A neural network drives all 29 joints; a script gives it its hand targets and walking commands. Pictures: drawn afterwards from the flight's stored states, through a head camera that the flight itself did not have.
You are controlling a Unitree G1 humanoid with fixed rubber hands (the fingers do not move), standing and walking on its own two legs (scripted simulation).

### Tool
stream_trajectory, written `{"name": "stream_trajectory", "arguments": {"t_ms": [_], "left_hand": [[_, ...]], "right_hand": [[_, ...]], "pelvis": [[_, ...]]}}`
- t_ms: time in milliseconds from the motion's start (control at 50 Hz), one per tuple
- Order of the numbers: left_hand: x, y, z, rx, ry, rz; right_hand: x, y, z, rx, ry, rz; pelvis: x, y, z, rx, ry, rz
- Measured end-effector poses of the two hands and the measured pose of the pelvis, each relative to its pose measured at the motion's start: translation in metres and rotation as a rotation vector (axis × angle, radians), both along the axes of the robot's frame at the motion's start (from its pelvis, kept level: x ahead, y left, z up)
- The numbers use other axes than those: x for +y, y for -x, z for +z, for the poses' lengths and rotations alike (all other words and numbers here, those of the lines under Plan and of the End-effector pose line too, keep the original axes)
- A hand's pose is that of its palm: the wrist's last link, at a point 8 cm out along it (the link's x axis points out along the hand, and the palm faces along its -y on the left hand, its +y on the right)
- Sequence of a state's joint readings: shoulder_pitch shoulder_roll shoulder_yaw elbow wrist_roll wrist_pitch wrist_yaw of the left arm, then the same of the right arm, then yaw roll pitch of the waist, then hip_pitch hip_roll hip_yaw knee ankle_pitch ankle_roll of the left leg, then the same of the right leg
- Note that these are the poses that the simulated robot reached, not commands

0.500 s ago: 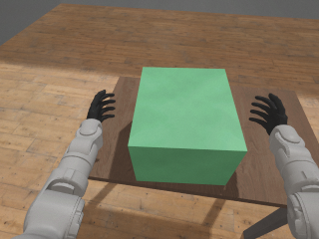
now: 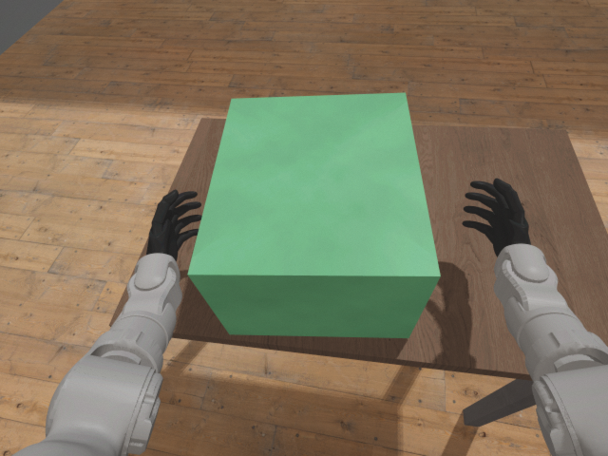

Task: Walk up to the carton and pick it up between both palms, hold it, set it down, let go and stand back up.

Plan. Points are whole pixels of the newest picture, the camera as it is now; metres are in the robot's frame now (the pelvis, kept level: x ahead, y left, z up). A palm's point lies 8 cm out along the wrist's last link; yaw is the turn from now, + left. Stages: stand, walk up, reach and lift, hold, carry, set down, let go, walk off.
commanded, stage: reach and lift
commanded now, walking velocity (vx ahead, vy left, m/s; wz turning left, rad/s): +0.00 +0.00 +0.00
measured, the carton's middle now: (317, 214) +0.47 +0.01 +0.01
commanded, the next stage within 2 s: none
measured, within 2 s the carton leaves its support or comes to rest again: neither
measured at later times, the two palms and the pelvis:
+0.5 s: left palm (187, 242) +0.41 +0.20 +0.03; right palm (452, 235) +0.41 -0.17 +0.03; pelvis +0.00 +0.01 +0.00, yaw +0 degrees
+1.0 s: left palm (187, 240) +0.41 +0.20 +0.04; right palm (451, 235) +0.41 -0.17 +0.03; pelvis +0.00 +0.01 +0.00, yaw +0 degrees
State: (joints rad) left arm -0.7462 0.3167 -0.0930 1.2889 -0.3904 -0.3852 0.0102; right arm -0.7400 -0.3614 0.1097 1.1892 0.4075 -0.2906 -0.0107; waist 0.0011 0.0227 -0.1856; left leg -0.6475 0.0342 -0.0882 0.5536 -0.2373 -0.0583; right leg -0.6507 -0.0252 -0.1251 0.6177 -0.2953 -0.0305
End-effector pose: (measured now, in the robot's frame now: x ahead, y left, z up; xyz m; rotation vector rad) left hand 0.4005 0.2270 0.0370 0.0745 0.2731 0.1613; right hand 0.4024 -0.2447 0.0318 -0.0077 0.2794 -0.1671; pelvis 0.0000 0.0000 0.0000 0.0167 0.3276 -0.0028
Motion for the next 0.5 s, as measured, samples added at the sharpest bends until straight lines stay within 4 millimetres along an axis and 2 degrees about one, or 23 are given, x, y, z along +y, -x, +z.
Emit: {"name": "stream_trajectory", "arguments": {"t_ms": [80, 220, 380, 500], "left_hand": [[0.001, -0.003, 0.002, -0.013, 0.003, 0.001], [-0.001, -0.006, 0.006, -0.037, 0.004, -0.015], [-0.017, -0.009, 0.001, -0.036, 0.028, -0.061], [-0.030, -0.011, -0.003, -0.031, 0.036, -0.070]], "right_hand": [[0.010, -0.002, -0.002, -0.006, -0.014, 0.001], [0.039, -0.005, -0.002, -0.020, -0.003, 0.049], [0.066, -0.007, 0.001, -0.037, 0.031, 0.098], [0.072, -0.008, 0.001, -0.040, 0.040, 0.093]], "pelvis": [[0.000, -0.001, 0.000, 0.003, 0.001, 0.000], [0.005, -0.003, 0.000, 0.010, 0.005, 0.001], [0.011, -0.002, 0.001, 0.018, 0.013, 0.001], [0.014, -0.003, 0.001, 0.022, 0.016, 0.001]]}}
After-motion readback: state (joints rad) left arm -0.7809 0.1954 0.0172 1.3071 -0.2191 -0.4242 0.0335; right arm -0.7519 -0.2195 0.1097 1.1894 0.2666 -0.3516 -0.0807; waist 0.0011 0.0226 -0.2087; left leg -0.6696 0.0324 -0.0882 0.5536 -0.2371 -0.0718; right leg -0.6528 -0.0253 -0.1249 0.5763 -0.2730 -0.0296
